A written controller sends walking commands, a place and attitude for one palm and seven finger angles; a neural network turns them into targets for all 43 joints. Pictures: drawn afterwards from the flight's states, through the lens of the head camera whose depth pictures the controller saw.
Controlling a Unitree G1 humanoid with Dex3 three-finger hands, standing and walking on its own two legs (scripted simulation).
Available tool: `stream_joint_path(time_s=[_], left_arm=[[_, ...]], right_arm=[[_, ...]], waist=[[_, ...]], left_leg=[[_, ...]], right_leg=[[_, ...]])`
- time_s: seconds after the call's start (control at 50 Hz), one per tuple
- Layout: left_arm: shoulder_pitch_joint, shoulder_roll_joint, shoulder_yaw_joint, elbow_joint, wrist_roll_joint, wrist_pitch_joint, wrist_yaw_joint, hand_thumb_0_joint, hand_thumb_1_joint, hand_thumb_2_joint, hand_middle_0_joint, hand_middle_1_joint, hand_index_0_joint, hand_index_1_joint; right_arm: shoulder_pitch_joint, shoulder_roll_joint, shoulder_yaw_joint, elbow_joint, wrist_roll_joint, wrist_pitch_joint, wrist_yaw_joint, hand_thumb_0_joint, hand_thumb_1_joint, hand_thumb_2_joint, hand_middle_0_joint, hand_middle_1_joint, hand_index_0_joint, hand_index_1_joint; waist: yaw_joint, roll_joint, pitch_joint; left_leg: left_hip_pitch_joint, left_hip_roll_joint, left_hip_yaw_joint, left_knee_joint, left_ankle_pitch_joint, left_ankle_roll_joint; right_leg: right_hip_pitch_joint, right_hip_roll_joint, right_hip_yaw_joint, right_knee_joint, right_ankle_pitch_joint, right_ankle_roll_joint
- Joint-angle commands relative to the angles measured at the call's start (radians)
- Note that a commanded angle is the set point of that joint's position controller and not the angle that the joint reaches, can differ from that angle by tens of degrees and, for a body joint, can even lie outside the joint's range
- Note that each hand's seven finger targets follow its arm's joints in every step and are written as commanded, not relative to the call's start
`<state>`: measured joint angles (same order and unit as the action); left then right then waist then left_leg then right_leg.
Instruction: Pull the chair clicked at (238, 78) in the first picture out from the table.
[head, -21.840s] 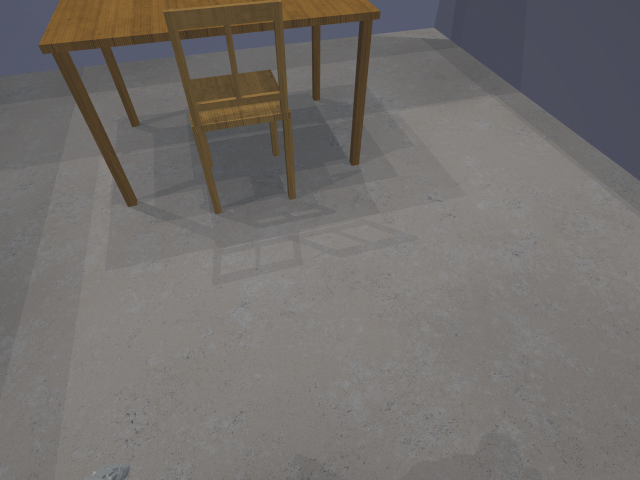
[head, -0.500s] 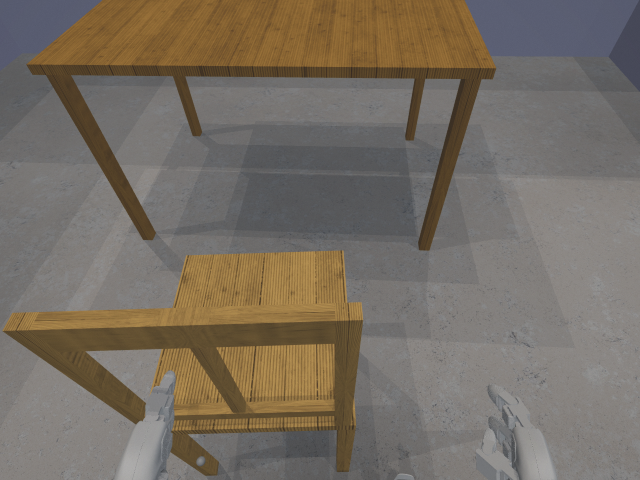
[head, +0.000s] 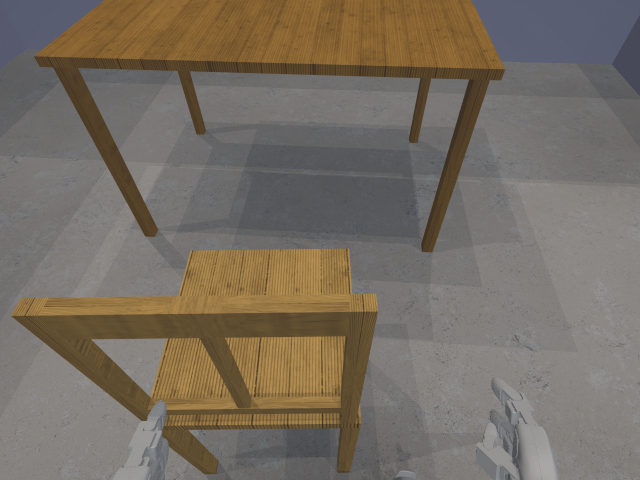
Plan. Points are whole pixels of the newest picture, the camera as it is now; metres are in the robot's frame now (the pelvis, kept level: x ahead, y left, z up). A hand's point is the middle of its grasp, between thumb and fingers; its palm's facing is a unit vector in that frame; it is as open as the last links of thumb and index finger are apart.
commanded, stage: draw the hand back to the body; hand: left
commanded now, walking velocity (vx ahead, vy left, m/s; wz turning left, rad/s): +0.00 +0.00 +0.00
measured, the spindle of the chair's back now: (230, 372) +0.27 +0.15 -0.04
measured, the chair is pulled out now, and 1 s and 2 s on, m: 0.62 0.62 0.62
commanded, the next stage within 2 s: step back with the hand held close in 1.50 s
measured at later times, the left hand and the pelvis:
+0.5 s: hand (118, 450) +0.15 +0.19 +0.10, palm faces +0.10 -0.95 -0.28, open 16.9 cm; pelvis -0.01 -0.01 +0.01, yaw +0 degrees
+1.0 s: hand (23, 349) +0.19 +0.24 +0.20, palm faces +0.44 -0.78 -0.45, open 11.2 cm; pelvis +0.02 -0.01 +0.06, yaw +0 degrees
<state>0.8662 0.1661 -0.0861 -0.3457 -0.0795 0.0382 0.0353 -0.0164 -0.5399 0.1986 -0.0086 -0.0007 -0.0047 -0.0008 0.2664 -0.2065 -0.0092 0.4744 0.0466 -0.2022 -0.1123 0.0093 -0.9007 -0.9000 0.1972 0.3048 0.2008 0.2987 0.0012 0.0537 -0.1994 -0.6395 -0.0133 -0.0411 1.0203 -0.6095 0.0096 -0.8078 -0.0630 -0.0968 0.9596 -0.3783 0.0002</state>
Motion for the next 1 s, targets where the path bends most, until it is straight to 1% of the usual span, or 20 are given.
stream_joint_path(time_s=[0.0, 0.04, 0.1, 0.18, 0.24, 0.28, 0.3, 0.32, 0.34, 0.4, 0.42, 0.46, 0.5, 0.54, 0.62, 0.66, 0.72, 0.84, 0.92, 0.98], left_arm=[[0.018, 0.099, 0.115, -0.275, -0.058, -0.239, -0.033, 0.0, -0.55, 0.2, 0.0, 0.0, 0.0, 0.0], [0.012, 0.124, 0.159, -0.262, -0.074, -0.301, -0.056, 0.0, -0.55, 0.2, 0.0, 0.0, 0.0, 0.0], [0.027, 0.101, 0.149, -0.227, -0.101, -0.389, -0.118, 0.0, -0.55, 0.2, 0.0, 0.0, 0.0, 0.0], [-0.002, 0.139, 0.196, -0.212, -0.156, -0.46, -0.213, 0.0, -0.55, 0.2, 0.0, 0.0, 0.0, 0.0], [0.006, 0.193, 0.292, -0.208, -0.183, -0.411, -0.223, 0.0, -0.55, 0.2, 0.0, 0.0, 0.0, 0.0], [-0.029, 0.178, 0.3, -0.229, -0.208, -0.376, -0.215, 0.0, -0.55, 0.2, 0.0, 0.0, 0.0, 0.0], [-0.055, 0.187, 0.311, -0.254, -0.216, -0.367, -0.211, 0.0, -0.55, 0.2, 0.0, 0.0, 0.0, 0.0], [-0.075, 0.188, 0.31, -0.264, -0.22, -0.359, -0.209, 0.0, -0.514, 0.218, -0.005, -0.008, -0.005, -0.008], [-0.099, 0.216, 0.341, -0.277, -0.226, -0.354, -0.203, 0.0, -0.477, 0.235, -0.01, -0.015, -0.01, -0.015], [-0.138, 0.219, 0.354, -0.261, -0.239, -0.348, -0.211, 0.0, -0.369, 0.287, -0.025, -0.037, -0.025, -0.037], [-0.061, 0.406, 0.444, -0.232, -0.037, -0.236, -0.037, 0.0, -0.332, 0.305, -0.03, -0.045, -0.03, -0.045], [-0.063, 0.257, 0.333, -0.316, -0.003, -0.149, 0.065, 0.0, -0.26, 0.34, -0.04, -0.06, -0.04, -0.06], [-0.114, 0.253, 0.313, -0.314, 0.014, -0.114, 0.11, 0.0, -0.188, 0.375, -0.05, -0.075, -0.05, -0.075], [-0.159, 0.267, 0.327, -0.278, 0.024, -0.092, 0.136, 0.0, -0.115, 0.41, -0.06, -0.09, -0.06, -0.09], [-0.222, 0.27, 0.334, -0.254, 0.043, -0.094, 0.152, 0.0, 0.03, 0.48, -0.08, -0.12, -0.08, -0.12], [-0.251, 0.295, 0.362, -0.265, 0.049, -0.1, 0.155, 0.0, 0.102, 0.515, -0.09, -0.135, -0.09, -0.135], [-0.256, 0.3, 0.392, -0.246, 0.047, -0.111, 0.154, 0.0, 0.211, 0.567, -0.105, -0.157, -0.105, -0.157], [-0.304, 0.328, 0.455, -0.268, 0.041, -0.128, 0.149, 0.0, 0.429, 0.673, -0.135, -0.202, -0.135, -0.202], [-0.34, 0.338, 0.493, -0.252, 0.036, -0.14, 0.15, 0.0, 0.574, 0.743, -0.155, -0.233, -0.155, -0.233], [-0.385, 0.352, 0.521, -0.237, 0.028, -0.146, 0.148, 0.0, 0.682, 0.795, -0.17, -0.255, -0.17, -0.255]], right_arm=[[-0.067, -0.097, -0.05, -0.141, 0.01, -0.088, 0.004, 0.0, -0.9, -0.9, 0.2, 0.3, 0.2, 0.3], [-0.076, -0.094, -0.06, -0.123, 0.014, -0.087, 0.013, 0.0, -0.9, -0.9, 0.2, 0.3, 0.2, 0.3], [-0.106, -0.088, -0.065, -0.113, 0.023, -0.088, 0.036, 0.0, -0.9, -0.9, 0.2, 0.3, 0.2, 0.3], [-0.143, -0.092, -0.062, -0.115, 0.034, -0.093, 0.055, 0.0, -0.9, -0.9, 0.2, 0.3, 0.2, 0.3], [-0.16, -0.089, -0.061, -0.132, 0.046, -0.082, 0.044, 0.0, -0.9, -0.9, 0.2, 0.3, 0.2, 0.3], [-0.158, -0.085, -0.051, -0.14, 0.052, -0.08, 0.032, 0.0, -0.9, -0.9, 0.2, 0.3, 0.2, 0.3], [-0.156, -0.09, -0.048, -0.138, 0.054, -0.084, 0.027, 0.0, -0.9, -0.9, 0.2, 0.3, 0.2, 0.3], [-0.15, -0.089, -0.043, -0.137, 0.054, -0.09, 0.022, 0.0, -0.9, -0.9, 0.2, 0.3, 0.2, 0.3], [-0.151, -0.091, -0.041, -0.131, 0.055, -0.097, 0.017, 0.0, -0.9, -0.9, 0.2, 0.3, 0.2, 0.3], [-0.136, -0.093, -0.032, -0.111, 0.057, -0.12, 0.01, 0.0, -0.9, -0.9, 0.2, 0.3, 0.2, 0.3], [-0.115, -0.09, -0.038, -0.094, 0.014, -0.08, -0.013, 0.0, -0.9, -0.9, 0.2, 0.3, 0.2, 0.3], [-0.112, -0.078, -0.016, -0.104, 0.009, -0.053, -0.021, 0.0, -0.9, -0.9, 0.2, 0.3, 0.2, 0.3], [-0.124, -0.086, -0.011, -0.088, 0.004, -0.038, -0.027, 0.0, -0.9, -0.9, 0.2, 0.3, 0.2, 0.3], [-0.138, -0.095, -0.01, -0.069, -0.001, -0.034, -0.033, 0.0, -0.9, -0.9, 0.2, 0.3, 0.2, 0.3], [-0.156, -0.105, -0.006, -0.037, -0.01, -0.042, -0.03, 0.0, -0.9, -0.9, 0.2, 0.3, 0.2, 0.3], [-0.161, -0.103, -0.004, -0.02, -0.012, -0.051, -0.023, 0.0, -0.9, -0.9, 0.2, 0.3, 0.2, 0.3], [-0.178, -0.101, -0.006, -0.004, -0.016, -0.051, -0.013, 0.0, -0.9, -0.9, 0.2, 0.3, 0.2, 0.3], [-0.201, -0.1, -0.011, 0.019, -0.017, -0.053, 0.005, 0.0, -0.9, -0.9, 0.2, 0.3, 0.2, 0.3], [-0.195, -0.1, -0.016, 0.028, -0.018, -0.041, 0.01, 0.0, -0.9, -0.9, 0.2, 0.3, 0.2, 0.3], [-0.195, -0.105, -0.017, 0.034, -0.017, -0.035, 0.012, 0.0, -0.9, -0.9, 0.2, 0.3, 0.2, 0.3]], waist=[[-0.006, 0.005, -0.059], [-0.001, 0.005, -0.065], [-0.004, -0.045, -0.051], [-0.003, -0.044, -0.067], [0.019, -0.02, -0.079], [0.011, -0.048, -0.057], [0.01, -0.032, -0.056], [0.006, -0.043, -0.045], [0.01, -0.011, -0.049], [0.001, -0.027, -0.021], [0.072, 0.026, -0.057], [0.038, 0.074, 0.043], [0.03, 0.05, 0.075], [0.028, -0.011, 0.11], [0.032, -0.008, 0.147], [0.041, 0.037, 0.149], [0.049, 0.004, 0.155], [0.054, 0.038, 0.161], [0.054, -0.018, 0.151], [0.05, -0.011, 0.155]], left_leg=[[-0.12, -0.017, 0.003, -0.15, 0.348, -0.04], [-0.129, -0.011, -0.001, -0.139, 0.362, -0.042], [-0.154, -0.005, -0.001, -0.127, 0.337, -0.037], [-0.167, -0.002, -0.003, -0.122, 0.307, -0.028], [-0.141, -0.001, -0.003, -0.155, 0.278, -0.022], [-0.12, 0.001, -0.006, -0.18, 0.26, -0.02], [-0.102, 0.002, -0.008, -0.191, 0.262, -0.019], [-0.092, 0.003, -0.01, -0.201, 0.26, -0.018], [-0.078, 0.004, -0.012, -0.202, 0.274, -0.017], [-0.042, 0.007, -0.011, -0.229, 0.28, -0.018], [0.015, 0.042, -0.005, -0.312, 0.277, -0.02], [0.052, 0.037, 0.001, -0.359, 0.281, -0.023], [0.107, 0.046, -0.004, -0.389, 0.325, -0.016], [0.142, 0.049, -0.009, -0.427, 0.343, -0.013], [0.24, 0.05, -0.008, -0.508, 0.384, -0.007], [0.281, 0.048, -0.007, -0.539, 0.427, -0.011], [0.315, 0.053, -0.007, -0.584, 0.458, -0.012], [0.375, 0.055, 0.002, -0.624, 0.527, -0.013], [0.41, 0.061, 0.012, -0.636, 0.54, -0.005], [0.423, 0.058, 0.016, -0.644, 0.53, -0.001]], right_leg=[[0.238, 0.024, 0.005, -0.095, 0.107, -0.029], [0.238, 0.024, 0.007, -0.083, 0.125, -0.032], [0.231, 0.02, 0.014, -0.078, 0.12, -0.026], [0.262, 0.009, 0.04, -0.086, 0.089, -0.024], [0.314, 0.008, 0.051, -0.123, 0.043, -0.025], [0.325, 0.011, 0.043, -0.151, 0.016, -0.017], [0.329, 0.013, 0.04, -0.162, 0.016, -0.016], [0.333, 0.013, 0.037, -0.174, 0.008, -0.013], [0.348, 0.012, 0.047, -0.186, 0.024, -0.016], [0.365, 0.014, 0.042, -0.221, 0.028, -0.009], [0.492, -0.007, 0.08, -0.256, 0.048, -0.042], [0.51, -0.006, 0.045, -0.294, 0.067, -0.041], [0.534, -0.006, 0.029, -0.326, 0.114, -0.038], [0.574, -0.005, 0.027, -0.374, 0.135, -0.038], [0.629, -0.009, 0.028, -0.434, 0.179, -0.033], [0.667, -0.011, 0.034, -0.458, 0.219, -0.038], [0.709, -0.01, 0.033, -0.483, 0.251, -0.036], [0.758, -0.006, 0.05, -0.527, 0.329, -0.039], [0.769, -0.007, 0.049, -0.543, 0.352, -0.03], [0.776, -0.01, 0.057, -0.56, 0.352, -0.029]])
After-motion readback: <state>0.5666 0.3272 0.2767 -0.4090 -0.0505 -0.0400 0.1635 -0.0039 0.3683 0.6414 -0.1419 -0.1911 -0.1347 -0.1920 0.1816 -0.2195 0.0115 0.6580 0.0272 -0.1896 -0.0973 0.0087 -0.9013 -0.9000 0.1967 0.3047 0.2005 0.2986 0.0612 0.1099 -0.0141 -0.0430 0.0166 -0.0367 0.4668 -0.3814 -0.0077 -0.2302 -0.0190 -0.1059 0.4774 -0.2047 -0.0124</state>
